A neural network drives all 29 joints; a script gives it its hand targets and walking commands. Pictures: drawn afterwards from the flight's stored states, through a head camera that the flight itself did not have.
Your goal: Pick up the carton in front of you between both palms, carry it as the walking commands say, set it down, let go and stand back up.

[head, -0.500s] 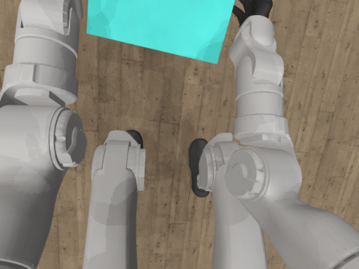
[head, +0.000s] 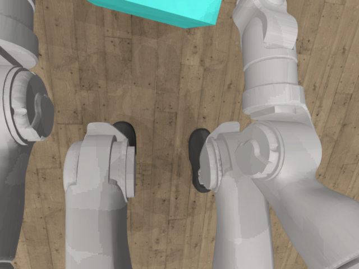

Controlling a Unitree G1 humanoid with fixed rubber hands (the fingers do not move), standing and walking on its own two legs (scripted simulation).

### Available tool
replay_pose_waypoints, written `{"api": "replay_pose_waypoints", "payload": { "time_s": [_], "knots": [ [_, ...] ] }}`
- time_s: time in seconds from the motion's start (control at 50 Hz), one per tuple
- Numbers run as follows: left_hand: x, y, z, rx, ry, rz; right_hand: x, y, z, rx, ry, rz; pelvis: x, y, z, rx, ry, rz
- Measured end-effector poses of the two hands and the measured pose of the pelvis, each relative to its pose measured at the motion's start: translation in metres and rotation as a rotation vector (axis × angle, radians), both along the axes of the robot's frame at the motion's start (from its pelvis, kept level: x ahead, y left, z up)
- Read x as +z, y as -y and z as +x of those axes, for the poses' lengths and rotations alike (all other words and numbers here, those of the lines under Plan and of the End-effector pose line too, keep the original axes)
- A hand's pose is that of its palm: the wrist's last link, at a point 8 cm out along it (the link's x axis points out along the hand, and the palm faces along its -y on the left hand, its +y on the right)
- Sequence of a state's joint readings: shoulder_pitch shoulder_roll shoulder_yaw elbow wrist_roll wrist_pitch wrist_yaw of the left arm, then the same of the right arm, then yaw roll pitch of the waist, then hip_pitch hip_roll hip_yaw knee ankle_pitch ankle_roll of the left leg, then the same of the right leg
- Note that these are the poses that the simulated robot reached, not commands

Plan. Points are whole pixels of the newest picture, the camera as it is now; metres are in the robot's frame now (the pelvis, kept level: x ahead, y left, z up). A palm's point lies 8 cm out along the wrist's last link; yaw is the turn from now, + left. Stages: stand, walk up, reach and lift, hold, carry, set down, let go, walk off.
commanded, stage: set down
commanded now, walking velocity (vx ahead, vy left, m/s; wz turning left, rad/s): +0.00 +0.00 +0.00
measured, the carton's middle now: out of the picture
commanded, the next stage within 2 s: none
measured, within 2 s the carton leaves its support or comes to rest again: rests again in 0.22 s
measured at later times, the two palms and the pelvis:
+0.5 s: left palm out of the picture +0.59 +0.23 -0.17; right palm out of the picture +0.57 -0.08 -0.17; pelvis +0.01 +0.01 -0.01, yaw -1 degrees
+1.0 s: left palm out of the picture +0.55 +0.25 -0.22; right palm out of the picture +0.55 -0.11 -0.20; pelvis +0.01 +0.00 -0.01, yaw -1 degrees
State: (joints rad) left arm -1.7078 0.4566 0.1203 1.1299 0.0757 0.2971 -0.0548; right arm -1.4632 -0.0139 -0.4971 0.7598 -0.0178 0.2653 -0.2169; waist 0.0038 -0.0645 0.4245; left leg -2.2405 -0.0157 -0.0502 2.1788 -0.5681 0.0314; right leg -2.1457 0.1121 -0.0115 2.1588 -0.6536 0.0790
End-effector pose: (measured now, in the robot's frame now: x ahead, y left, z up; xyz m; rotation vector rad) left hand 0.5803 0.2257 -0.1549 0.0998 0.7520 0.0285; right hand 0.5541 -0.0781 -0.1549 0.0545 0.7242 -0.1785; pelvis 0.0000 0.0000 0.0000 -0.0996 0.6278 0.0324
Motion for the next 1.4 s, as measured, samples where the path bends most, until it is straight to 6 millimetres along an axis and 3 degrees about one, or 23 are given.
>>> {"api": "replay_pose_waypoints", "payload": {
  "time_s": [0.22,0.44,0.84,0.92,0.98,1.02,1.1,1.22,1.4],
  "knots": [
    [-0.006,0.001,0.003,-0.009,0.026,-0.039,-0.006,0.002,0.005,0.029,0.011,0.031,-0.005,-0.001,-0.003,-0.011,0.03,0.002],
    [-0.019,0.0,0.012,-0.013,0.051,-0.085,-0.019,0.005,0.016,0.045,0.027,0.055,-0.008,-0.006,0.008,-0.018,0.011,-0.002],
    [-0.021,-0.002,0.011,-0.021,0.066,-0.09,-0.019,0.007,0.017,0.082,0.036,0.014,-0.013,-0.004,0.009,-0.012,0.046,-0.01],
    [-0.041,-0.008,-0.004,-0.026,0.006,-0.052,-0.035,0.01,0.005,0.116,-0.037,-0.038,-0.011,-0.004,0.008,-0.007,0.055,-0.015],
    [-0.061,-0.019,-0.022,0.023,-0.03,-0.016,-0.046,0.023,-0.003,0.087,-0.068,-0.071,-0.01,-0.004,0.008,-0.014,0.042,-0.01],
    [-0.064,-0.028,-0.027,0.051,-0.023,0.004,-0.049,0.032,-0.005,0.062,-0.065,-0.08,-0.01,-0.003,0.007,-0.021,0.037,-0.004],
    [-0.044,-0.039,-0.014,0.075,0.038,0.018,-0.041,0.044,-0.002,0.042,-0.029,-0.082,-0.015,-0.002,0.001,-0.028,0.044,0.009],
    [0.003,-0.037,0.008,0.07,0.095,-0.009,-0.006,0.043,0.011,0.042,0.037,-0.063,-0.012,0.002,-0.007,-0.018,0.069,0.016],
    [0.067,-0.035,0.007,0.051,0.089,-0.001,0.065,0.026,0.015,0.033,0.059,-0.059,0.033,0.005,-0.008,-0.015,0.011,0.018]
  ]
}}
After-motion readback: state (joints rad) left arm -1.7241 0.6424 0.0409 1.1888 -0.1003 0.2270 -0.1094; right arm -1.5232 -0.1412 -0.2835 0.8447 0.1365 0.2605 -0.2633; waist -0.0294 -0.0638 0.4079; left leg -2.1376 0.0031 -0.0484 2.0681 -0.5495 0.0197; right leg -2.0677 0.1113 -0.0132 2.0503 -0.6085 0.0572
